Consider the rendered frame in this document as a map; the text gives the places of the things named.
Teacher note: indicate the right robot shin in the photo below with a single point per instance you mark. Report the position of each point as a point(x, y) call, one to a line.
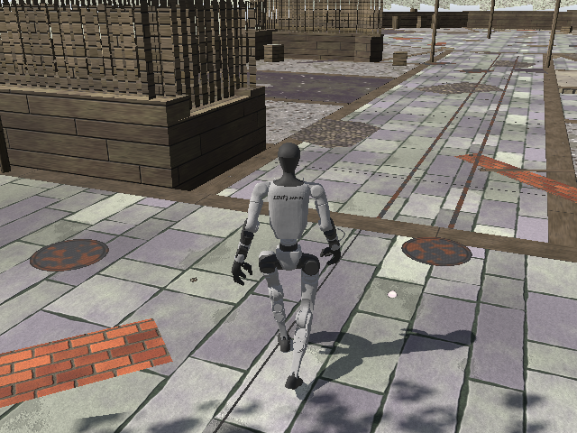
point(300, 342)

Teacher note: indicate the robot left upper arm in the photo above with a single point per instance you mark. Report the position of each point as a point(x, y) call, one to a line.
point(260, 190)

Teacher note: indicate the robot right upper arm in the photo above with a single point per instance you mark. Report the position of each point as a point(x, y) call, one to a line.
point(317, 191)

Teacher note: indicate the left robot hand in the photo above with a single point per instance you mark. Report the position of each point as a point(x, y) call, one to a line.
point(236, 271)

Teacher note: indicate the left robot forearm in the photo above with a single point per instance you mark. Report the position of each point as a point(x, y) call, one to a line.
point(244, 244)

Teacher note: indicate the left robot thigh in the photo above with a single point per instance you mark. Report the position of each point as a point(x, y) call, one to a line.
point(268, 267)

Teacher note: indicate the right robot hand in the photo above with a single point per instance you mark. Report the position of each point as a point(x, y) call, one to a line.
point(327, 252)

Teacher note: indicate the right robot forearm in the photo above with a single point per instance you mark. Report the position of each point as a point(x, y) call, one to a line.
point(332, 238)

